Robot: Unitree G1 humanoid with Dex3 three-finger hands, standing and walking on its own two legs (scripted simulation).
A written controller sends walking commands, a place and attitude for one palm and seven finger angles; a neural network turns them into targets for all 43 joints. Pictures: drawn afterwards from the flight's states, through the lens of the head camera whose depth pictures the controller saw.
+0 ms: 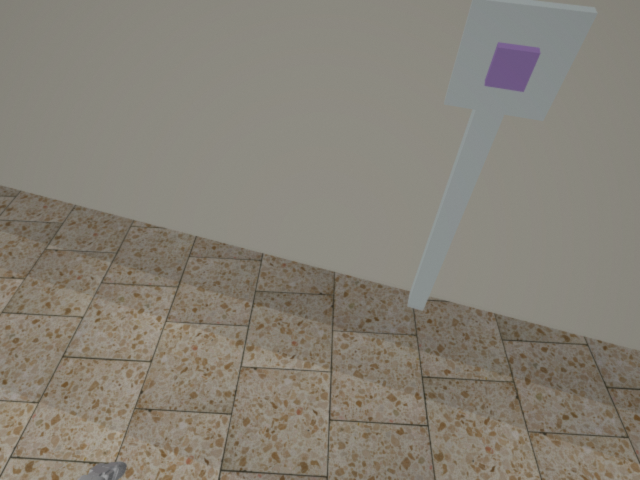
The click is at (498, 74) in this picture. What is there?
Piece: button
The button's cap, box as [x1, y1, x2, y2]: [485, 42, 539, 91]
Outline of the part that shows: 498,42 485,78 485,85 523,91 539,55 539,48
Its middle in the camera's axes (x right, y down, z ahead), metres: +0.36 -0.32 +0.72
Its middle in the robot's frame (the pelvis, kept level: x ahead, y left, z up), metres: +0.79 -0.31 +0.15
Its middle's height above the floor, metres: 0.93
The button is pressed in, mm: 0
